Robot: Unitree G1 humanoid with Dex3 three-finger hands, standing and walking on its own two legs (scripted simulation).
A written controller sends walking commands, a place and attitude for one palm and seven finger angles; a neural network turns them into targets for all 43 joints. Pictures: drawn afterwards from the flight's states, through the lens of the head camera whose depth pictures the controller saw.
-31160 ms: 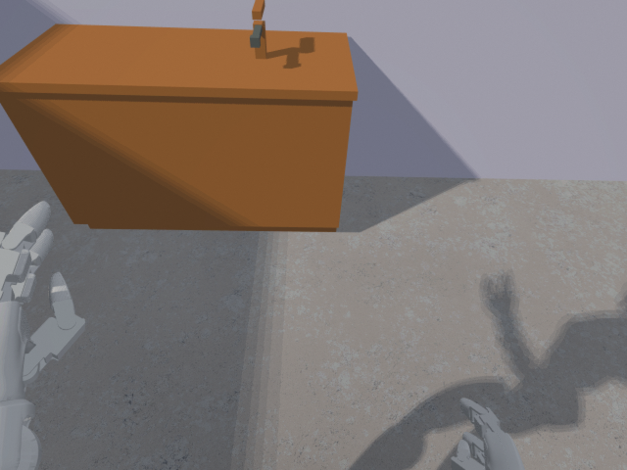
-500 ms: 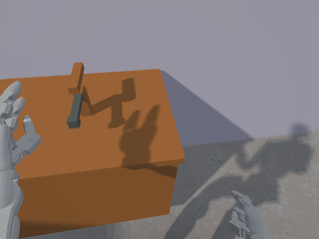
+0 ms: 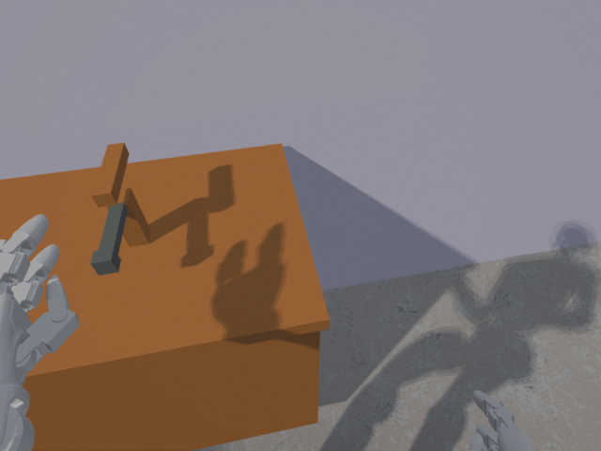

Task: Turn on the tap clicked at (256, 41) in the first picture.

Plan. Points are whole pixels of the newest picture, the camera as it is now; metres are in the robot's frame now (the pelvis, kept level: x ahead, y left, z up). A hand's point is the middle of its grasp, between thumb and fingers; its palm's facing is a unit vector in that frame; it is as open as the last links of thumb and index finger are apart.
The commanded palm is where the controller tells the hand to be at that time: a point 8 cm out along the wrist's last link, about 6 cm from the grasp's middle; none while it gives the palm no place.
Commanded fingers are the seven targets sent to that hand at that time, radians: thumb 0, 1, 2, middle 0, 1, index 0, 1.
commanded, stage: turn the palm inward beside the body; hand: left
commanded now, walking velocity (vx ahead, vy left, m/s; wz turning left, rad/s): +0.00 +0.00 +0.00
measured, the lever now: (106, 261) +0.34 +0.33 +0.06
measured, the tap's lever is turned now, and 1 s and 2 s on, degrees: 0 0 0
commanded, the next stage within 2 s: reach beside the lever's end, fingers flat in 1.24 s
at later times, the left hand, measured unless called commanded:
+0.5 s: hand (65, 353) +0.17 +0.25 +0.14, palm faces +0.45 -0.87 -0.18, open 7.4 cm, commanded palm +0.12 +0.29 +0.15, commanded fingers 0.00 0.90 0.90 -0.20 -0.30 -0.20 -0.30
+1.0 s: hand (78, 363) +0.16 +0.24 +0.14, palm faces +0.46 -0.88 -0.14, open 7.4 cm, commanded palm +0.11 +0.28 +0.15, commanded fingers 0.00 0.90 0.90 -0.20 -0.30 -0.20 -0.30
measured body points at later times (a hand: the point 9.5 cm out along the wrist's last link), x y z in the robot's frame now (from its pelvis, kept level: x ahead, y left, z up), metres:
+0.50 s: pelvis -0.02 +0.02 +0.00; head -0.03 +0.00 +0.45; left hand +0.14 +0.30 +0.15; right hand +0.19 -0.19 -0.07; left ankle +0.02 +0.14 -0.72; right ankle -0.03 -0.07 -0.72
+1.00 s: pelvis -0.01 +0.01 +0.00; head -0.03 -0.01 +0.45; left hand +0.13 +0.28 +0.15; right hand +0.19 -0.20 -0.07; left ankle +0.02 +0.14 -0.72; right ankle -0.03 -0.07 -0.72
